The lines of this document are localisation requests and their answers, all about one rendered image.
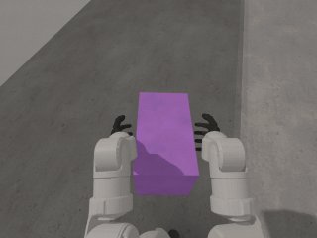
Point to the robot left shin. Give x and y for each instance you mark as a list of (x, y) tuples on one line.
[(160, 229)]

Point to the robot right hand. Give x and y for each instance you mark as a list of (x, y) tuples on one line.
[(211, 126)]

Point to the robot left upper arm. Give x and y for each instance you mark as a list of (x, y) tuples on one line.
[(113, 230)]

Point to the robot left hand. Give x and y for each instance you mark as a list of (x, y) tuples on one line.
[(118, 128)]

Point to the robot left forearm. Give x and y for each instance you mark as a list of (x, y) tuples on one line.
[(112, 196)]

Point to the carton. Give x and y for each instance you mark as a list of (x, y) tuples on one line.
[(166, 162)]

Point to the robot right forearm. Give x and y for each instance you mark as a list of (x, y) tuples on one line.
[(228, 167)]

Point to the robot right upper arm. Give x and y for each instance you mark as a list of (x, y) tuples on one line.
[(235, 230)]

